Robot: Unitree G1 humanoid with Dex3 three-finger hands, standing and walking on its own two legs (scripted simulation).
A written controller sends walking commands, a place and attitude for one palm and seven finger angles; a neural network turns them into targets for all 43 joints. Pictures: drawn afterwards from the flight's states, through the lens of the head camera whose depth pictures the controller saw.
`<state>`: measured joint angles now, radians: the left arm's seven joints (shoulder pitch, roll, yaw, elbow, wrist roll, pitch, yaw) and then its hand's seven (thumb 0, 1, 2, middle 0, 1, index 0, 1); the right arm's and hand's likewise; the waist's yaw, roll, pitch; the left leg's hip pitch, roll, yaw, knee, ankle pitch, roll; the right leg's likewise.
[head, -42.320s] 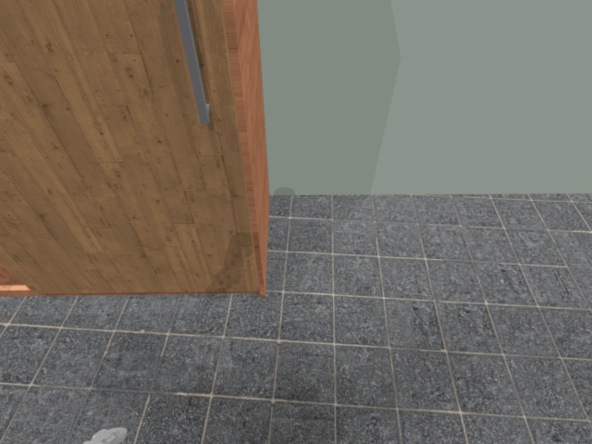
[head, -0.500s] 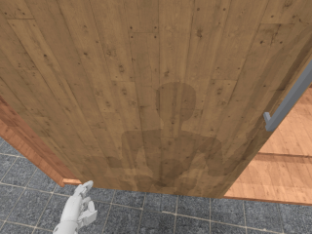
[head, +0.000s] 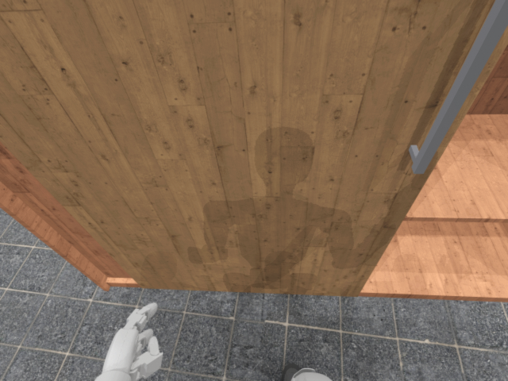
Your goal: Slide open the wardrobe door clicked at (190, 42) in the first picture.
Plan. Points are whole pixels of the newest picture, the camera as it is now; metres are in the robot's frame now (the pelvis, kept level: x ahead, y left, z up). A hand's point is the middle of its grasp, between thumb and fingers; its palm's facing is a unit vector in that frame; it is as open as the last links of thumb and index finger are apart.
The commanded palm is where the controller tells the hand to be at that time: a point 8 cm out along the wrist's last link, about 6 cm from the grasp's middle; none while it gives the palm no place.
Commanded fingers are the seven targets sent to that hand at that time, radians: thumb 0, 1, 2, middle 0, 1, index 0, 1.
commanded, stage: step back with the hand held close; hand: right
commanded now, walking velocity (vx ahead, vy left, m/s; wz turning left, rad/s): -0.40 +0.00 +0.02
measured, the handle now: (452, 88) +0.46 -0.28 +0.21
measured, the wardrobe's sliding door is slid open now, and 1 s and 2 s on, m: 0.66 0.66 0.66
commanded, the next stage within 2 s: stop stepping back and stand still in 0.06 s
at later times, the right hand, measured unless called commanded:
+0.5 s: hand out of the picture +0.16 -0.34 +0.15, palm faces +0.52 +0.82 -0.23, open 7.4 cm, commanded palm +0.08 -0.35 +0.19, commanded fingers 0.00 -0.90 -0.90 0.20 0.30 0.20 0.30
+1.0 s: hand out of the picture +0.17 -0.31 +0.15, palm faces +0.40 +0.84 -0.36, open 7.4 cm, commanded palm +0.10 -0.35 +0.19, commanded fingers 0.00 -0.90 -0.90 0.20 0.30 0.20 0.30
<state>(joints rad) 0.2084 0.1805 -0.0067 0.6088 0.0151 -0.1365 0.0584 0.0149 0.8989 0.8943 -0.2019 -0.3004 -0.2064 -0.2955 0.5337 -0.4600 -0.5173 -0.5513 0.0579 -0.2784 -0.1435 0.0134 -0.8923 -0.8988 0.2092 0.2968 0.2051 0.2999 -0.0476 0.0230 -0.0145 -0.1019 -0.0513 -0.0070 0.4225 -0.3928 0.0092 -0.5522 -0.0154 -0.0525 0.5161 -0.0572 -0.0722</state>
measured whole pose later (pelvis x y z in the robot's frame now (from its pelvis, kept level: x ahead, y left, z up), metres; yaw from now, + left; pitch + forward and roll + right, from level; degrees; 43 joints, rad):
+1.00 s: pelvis -0.05 -0.06 +0.01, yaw +2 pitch +2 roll +0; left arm 0.20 0.19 -0.02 0.66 0.02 -0.10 0.07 0.02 0.90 0.89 -0.20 -0.30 -0.21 -0.30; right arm 0.45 -0.34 -0.33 -0.39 0.05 -0.12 -0.15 0.02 -0.90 -0.90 0.21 0.30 0.20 0.30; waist -0.02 0.02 -0.03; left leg -0.10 -0.04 0.05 0.39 -0.32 0.05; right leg -0.23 0.08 -0.05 0.42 -0.23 -0.08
